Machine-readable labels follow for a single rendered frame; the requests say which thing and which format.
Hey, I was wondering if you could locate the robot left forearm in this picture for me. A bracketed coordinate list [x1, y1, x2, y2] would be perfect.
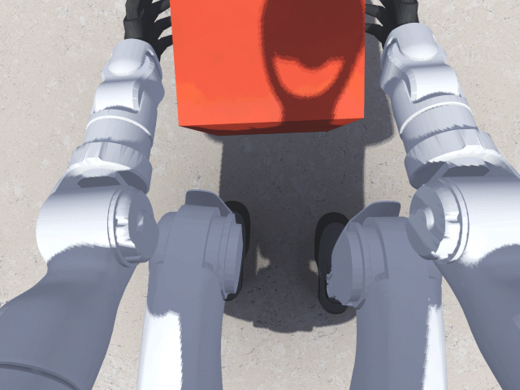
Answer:
[36, 38, 165, 256]

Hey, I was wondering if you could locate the robot right upper arm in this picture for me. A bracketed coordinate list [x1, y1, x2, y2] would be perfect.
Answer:
[405, 175, 520, 390]

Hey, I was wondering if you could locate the robot left hand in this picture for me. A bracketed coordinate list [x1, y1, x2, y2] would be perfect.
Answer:
[123, 0, 173, 62]

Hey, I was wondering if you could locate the robot right forearm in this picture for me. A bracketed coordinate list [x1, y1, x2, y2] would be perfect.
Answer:
[379, 23, 520, 189]

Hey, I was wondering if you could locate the carton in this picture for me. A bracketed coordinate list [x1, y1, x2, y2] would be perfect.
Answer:
[170, 0, 366, 136]

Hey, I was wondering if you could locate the robot left upper arm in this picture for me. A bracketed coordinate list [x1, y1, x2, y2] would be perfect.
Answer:
[0, 184, 159, 390]

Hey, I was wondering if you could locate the right robot foot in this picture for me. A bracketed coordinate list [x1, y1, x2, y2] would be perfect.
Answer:
[314, 212, 349, 314]

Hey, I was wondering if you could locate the robot left shin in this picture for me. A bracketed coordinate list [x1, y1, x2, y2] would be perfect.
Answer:
[149, 189, 233, 294]

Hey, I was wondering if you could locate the robot right hand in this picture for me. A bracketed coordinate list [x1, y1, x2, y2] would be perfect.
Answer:
[365, 0, 419, 49]

